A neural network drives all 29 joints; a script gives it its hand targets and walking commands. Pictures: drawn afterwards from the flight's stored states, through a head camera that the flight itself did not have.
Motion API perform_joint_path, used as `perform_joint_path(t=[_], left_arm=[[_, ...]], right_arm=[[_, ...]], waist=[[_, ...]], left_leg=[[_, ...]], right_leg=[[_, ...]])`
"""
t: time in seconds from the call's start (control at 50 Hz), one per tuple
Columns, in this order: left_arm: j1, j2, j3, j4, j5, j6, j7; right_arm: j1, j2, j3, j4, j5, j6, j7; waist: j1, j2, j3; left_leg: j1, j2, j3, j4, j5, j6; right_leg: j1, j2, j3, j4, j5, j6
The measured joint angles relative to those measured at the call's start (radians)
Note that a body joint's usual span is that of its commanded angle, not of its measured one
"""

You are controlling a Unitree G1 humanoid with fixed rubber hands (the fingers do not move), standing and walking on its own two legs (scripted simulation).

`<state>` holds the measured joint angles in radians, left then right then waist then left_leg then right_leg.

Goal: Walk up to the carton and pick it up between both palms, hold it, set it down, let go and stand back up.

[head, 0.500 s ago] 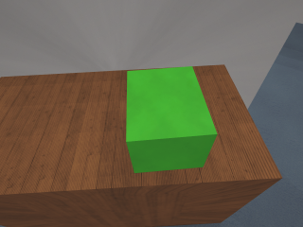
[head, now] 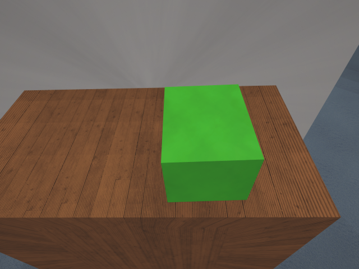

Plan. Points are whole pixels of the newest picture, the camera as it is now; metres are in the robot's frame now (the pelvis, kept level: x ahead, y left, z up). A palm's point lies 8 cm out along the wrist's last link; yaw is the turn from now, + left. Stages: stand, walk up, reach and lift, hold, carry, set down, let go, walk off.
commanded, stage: walk up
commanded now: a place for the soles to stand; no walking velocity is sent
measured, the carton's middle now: (204, 141) +0.45 -0.03 +0.02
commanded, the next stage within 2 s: none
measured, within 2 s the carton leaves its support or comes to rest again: neither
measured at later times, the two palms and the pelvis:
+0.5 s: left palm out of the picture +0.04 +0.26 -0.12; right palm out of the picture +0.07 -0.26 -0.12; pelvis +0.00 -0.01 +0.00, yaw +3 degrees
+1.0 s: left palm out of the picture +0.00 +0.11 -0.11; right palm out of the picture +0.08 -0.40 -0.12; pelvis -0.04 -0.14 +0.00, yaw +10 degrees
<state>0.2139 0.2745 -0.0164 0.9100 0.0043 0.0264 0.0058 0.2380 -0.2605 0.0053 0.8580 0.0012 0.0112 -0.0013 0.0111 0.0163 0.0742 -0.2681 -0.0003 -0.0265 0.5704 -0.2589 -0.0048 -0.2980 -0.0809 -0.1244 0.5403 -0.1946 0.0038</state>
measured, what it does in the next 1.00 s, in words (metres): steps to the right: right foot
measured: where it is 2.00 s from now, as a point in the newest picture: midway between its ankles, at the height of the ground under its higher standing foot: outside the picture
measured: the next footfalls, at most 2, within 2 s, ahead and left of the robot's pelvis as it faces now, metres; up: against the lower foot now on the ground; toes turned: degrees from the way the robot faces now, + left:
right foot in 0.86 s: +0.02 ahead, -0.26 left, +0.00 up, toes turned +10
left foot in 1.18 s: -0.03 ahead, +0.02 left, +0.00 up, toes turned +17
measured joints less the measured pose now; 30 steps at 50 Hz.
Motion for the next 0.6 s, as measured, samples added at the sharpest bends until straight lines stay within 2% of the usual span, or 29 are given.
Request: perform_joint_path(t=[0.34, 0.5, 0.56, 0.6], left_arm=[[0.003, 0.008, 0.001, 0.016, -0.001, 0.001, -0.002], [0.014, -0.002, -0.003, 0.017, 0.003, 0.001, 0.000], [-0.019, 0.022, 0.008, 0.009, 0.016, 0.040, -0.015], [-0.056, 0.048, 0.026, -0.006, 0.026, 0.068, -0.025]], right_arm=[[0.077, 0.000, 0.002, 0.053, 0.004, -0.009, 0.000], [0.030, -0.011, 0.000, 0.035, 0.000, -0.010, -0.002], [0.031, -0.003, -0.008, -0.011, -0.004, -0.028, -0.029], [0.037, 0.007, -0.017, -0.036, -0.002, -0.034, -0.048]], waist=[[-0.013, -0.030, -0.004], [-0.004, 0.000, -0.015], [-0.009, -0.010, 0.002], [-0.025, -0.020, 0.019]], left_leg=[[-0.018, -0.017, -0.032, -0.029, 0.029, 0.000], [-0.028, -0.008, -0.060, 0.003, 0.008, -0.009], [-0.059, -0.016, -0.078, 0.042, -0.001, -0.013], [-0.087, -0.019, -0.113, 0.059, 0.002, -0.014]], right_leg=[[-0.007, -0.013, -0.027, -0.018, 0.002, -0.010], [0.004, -0.005, -0.055, -0.012, -0.007, -0.008], [-0.028, -0.013, -0.061, 0.048, -0.028, -0.009], [-0.083, 0.018, -0.007, 0.203, -0.151, -0.005]])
